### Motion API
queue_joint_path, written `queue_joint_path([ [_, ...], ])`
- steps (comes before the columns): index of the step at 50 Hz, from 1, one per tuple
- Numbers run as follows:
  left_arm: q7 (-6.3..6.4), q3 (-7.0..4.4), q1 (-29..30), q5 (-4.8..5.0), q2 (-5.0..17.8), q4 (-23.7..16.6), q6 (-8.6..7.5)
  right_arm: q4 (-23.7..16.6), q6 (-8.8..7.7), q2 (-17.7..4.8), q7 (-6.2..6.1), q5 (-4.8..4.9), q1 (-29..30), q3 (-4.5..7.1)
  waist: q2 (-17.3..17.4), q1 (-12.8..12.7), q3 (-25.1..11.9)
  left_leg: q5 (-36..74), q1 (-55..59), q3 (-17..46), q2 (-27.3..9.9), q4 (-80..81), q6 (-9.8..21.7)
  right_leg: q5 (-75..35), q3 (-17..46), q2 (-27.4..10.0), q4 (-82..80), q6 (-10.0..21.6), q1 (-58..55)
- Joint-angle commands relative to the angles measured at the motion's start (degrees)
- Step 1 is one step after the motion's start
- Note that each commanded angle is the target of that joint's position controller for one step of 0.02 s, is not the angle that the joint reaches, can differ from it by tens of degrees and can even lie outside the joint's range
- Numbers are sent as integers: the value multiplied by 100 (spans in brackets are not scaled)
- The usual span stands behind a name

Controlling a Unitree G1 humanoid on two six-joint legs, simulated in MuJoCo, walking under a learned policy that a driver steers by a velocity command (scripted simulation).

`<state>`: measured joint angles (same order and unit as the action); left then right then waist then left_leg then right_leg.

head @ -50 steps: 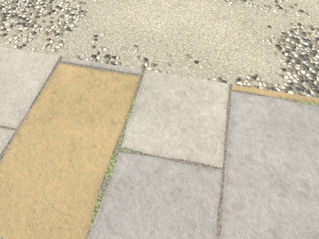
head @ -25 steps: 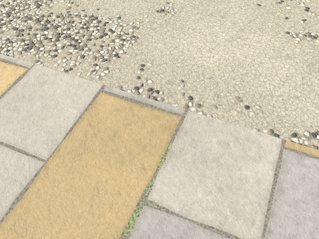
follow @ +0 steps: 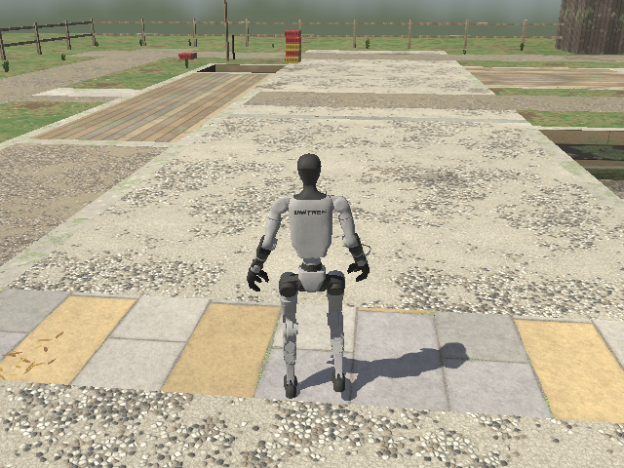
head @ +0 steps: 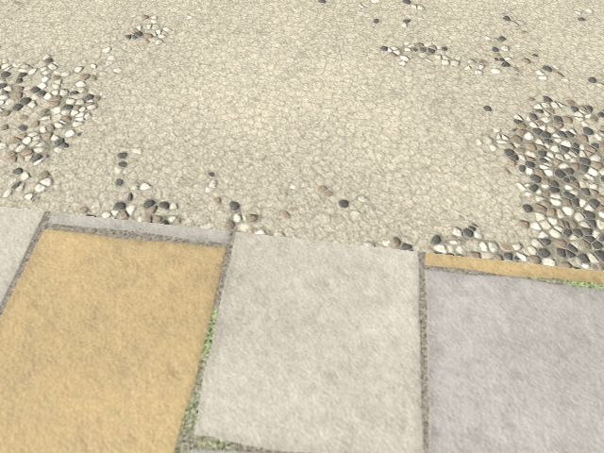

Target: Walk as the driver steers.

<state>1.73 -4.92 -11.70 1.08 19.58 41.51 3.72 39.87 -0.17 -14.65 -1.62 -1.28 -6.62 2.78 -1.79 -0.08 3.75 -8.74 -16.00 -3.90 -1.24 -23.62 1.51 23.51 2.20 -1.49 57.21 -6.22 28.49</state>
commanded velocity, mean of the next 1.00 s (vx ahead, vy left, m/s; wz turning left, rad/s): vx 0.01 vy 0.00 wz -0.42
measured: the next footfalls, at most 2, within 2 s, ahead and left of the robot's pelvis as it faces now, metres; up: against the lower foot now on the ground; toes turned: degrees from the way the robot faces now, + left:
right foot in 0.16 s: +0.04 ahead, -0.14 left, +0.00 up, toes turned -8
left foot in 0.66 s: +0.08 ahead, +0.07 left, +0.00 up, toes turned -12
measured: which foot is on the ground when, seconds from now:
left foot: down 0.00-0.16, up 0.18-0.64, down 0.66-1.00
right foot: up 0.00-0.14, down 0.16-0.66, up 0.68-0.94, down 0.96-1.00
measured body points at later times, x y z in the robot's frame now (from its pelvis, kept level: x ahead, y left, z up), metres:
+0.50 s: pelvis +0.01 -0.05 +0.00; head +0.04 -0.08 +0.45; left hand +0.23 +0.19 -0.07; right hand +0.08 -0.37 -0.11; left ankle +0.07 +0.11 -0.69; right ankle +0.00 -0.14 -0.74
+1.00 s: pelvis +0.01 -0.03 +0.00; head +0.03 -0.04 +0.44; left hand +0.23 +0.18 -0.12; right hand +0.03 -0.32 -0.12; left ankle +0.07 +0.09 -0.74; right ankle -0.06 -0.15 -0.74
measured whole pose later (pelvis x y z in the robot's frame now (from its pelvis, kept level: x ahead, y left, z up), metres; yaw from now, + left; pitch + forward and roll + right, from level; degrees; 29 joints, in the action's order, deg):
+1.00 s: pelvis +0.01 -0.03 +0.00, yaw -24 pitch -1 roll +0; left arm 1.7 -3.0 -11.6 -0.1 16.5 42.6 2.8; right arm 45.8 -0.5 -14.0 0.2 -0.2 -8.2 1.2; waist -0.4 0.4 3.3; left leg -14.6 -12.9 2.3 0.1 -28.1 -0.7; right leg 15.6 4.4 -0.3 26.5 -1.9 9.9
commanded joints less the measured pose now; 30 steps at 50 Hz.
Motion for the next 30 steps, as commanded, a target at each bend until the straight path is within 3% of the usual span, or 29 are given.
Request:
queue_joint_path([
  [1, -93, -8, -18, -21, 240, -512, -48, -304, -26, -1057, -31, 28, 196, 302, 1039, 64, -913, 1684, 755, 834, -1520, 674, 1270, -213, -164, -167, -655, 74, -335],
  [5, -213, -54, 22, -13, 390, -640, -1, -172, 5, -1242, 37, 150, 149, 368, 1087, 45, -882, 1560, 848, 711, -1697, 454, 1135, -335, -410, -97, -1584, 347, -814],
  [7, -261, -95, -256, -22, 391, -563, 9, -99, 18, -1244, 34, 271, 218, 379, 996, -178, -871, 1194, 640, 457, -1577, 5, 791, -1060, -594, 67, -2670, 631, -1464],
  [8, -233, -161, -428, -49, 541, -509, 8, 42, 20, -1082, 43, 277, -68, 350, 703, -195, -858, 613, 256, 178, -1349, -486, 403, -1607, -392, 114, -3197, 837, -2017],
  [9, -138, -306, -546, -42, 1093, -569, -6, 41, 24, -757, 75, 94, -263, 268, -698, -57, -798, -910, -869, -465, -742, -1920, -217, -3230, 1129, -934, -3700, 1281, -2758],
  [10, -133, -367, -420, -187, 1575, -753, -80, -320, 17, -711, 20, -38, 165, 233, -1692, -177, -664, -2934, -2204, -196, 128, -3163, -584, -4069, 2815, -2154, -3819, 2469, -2668],
  [11, -168, -288, -452, -299, 1238, -768, -214, -340, 23, -945, -25, 8, 520, 312, -934, -449, -871, -2947, -2209, 576, 44, -4014, -542, -3691, 2626, -1990, -3912, 2650, -2462],
  [12, -165, -226, -222, -273, 1086, -738, -312, -302, 47, -983, -36, 116, 439, 347, -772, -240, -760, -2444, -2208, 741, -38, -4200, -447, -3379, 2119, -1652, -3893, 2347, -2332],
  [13, -138, -210, 96, -162, 951, -771, -344, -146, 71, -981, -81, 115, 229, 377, -499, -74, -707, -1987, -2209, 794, -90, -4104, -440, -2984, 1809, -1336, -3847, 2028, -2302],
  [14, -107, -152, 285, -60, 808, -803, -337, -91, 90, -1045, -117, 67, 155, 404, -525, -13, -684, -1695, -2208, 821, -99, -4038, -482, -3055, 1698, -1237, -3817, 1892, -2289],
  [17, -28, -88, 248, -81, 705, -843, -294, -58, 52, -918, -78, 110, 3, 392, -556, 57, -897, -1200, -1830, 779, 96, -4054, -610, -3430, 1529, -990, -3762, 1906, -2230],
  [21, 36, -136, 97, -54, 825, -836, -250, -139, 17, -782, -47, 135, 258, 326, -585, -91, -834, -1043, -1738, 872, 179, -2869, -706, -2929, 1810, -911, -3688, 1904, -2429],
  [26, -3, -186, 183, -66, 934, -893, -185, -169, -54, -820, 43, 180, 300, 316, -724, -151, -745, -1226, -1020, 956, 334, -1898, -661, -2487, 2371, -844, -3630, 1952, -2007],
  [30, -40, -127, 331, -46, 804, -892, -139, -112, -128, -829, 146, 204, 58, 306, -749, -113, -914, -1095, -398, 846, 295, -1078, -523, -3068, 2583, -808, -3323, 1861, -2079],
])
